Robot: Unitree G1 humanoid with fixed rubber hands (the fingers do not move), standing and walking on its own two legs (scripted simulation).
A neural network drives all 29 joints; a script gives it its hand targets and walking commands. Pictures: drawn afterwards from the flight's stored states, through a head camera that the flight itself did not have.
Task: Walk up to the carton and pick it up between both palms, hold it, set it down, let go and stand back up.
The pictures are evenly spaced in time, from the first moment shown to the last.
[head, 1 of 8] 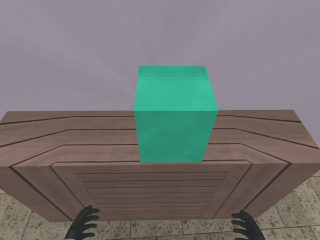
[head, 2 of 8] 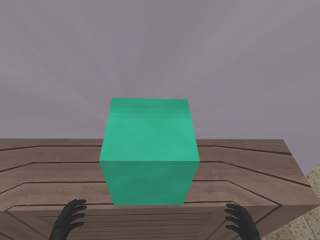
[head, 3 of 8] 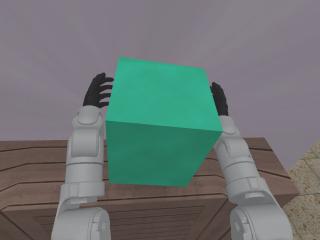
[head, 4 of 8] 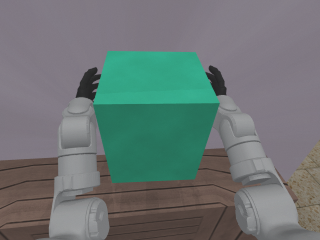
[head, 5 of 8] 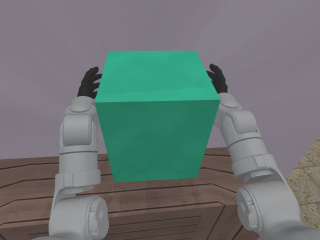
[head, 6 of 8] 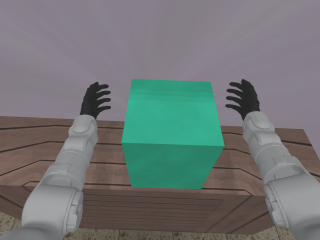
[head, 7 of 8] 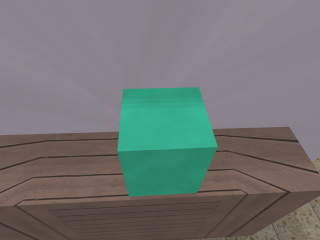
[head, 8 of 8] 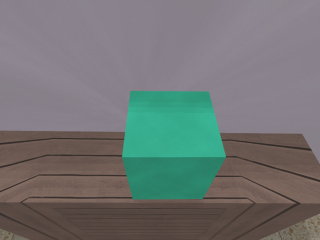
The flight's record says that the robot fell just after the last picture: no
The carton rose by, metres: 0.21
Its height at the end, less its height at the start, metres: +0.00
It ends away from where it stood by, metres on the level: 0.02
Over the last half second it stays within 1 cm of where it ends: yes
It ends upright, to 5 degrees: yes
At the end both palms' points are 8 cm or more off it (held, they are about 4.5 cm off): yes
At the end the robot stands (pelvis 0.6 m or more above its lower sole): yes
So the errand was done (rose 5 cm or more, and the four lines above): yes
